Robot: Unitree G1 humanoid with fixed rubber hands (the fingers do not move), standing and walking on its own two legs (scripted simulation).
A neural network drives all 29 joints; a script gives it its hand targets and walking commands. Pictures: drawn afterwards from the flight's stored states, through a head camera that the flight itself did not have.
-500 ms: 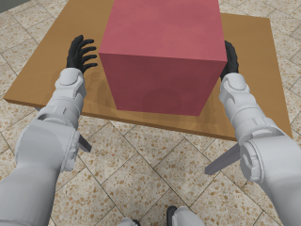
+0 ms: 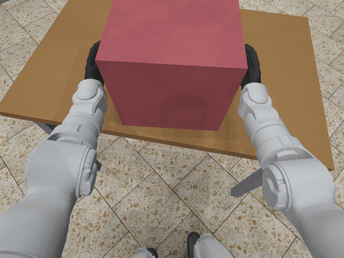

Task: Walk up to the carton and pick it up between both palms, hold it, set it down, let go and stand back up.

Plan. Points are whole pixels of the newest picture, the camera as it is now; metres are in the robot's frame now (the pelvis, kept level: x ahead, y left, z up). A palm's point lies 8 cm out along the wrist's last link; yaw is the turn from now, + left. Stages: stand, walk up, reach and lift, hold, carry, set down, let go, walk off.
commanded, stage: reach and lift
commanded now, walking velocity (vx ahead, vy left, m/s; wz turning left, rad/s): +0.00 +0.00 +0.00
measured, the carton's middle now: (173, 65) +0.54 -0.03 +0.07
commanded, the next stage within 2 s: none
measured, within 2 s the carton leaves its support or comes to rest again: neither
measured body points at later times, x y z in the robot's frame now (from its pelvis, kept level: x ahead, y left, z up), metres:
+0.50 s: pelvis +0.01 +0.01 +0.01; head +0.15 +0.01 +0.44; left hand +0.53 +0.15 +0.07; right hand +0.48 -0.20 +0.07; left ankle -0.01 +0.12 -0.70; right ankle +0.04 -0.10 -0.70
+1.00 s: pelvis +0.03 +0.02 +0.03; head +0.18 +0.02 +0.46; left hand +0.53 +0.15 +0.06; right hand +0.48 -0.19 +0.06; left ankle -0.01 +0.11 -0.70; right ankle +0.04 -0.10 -0.70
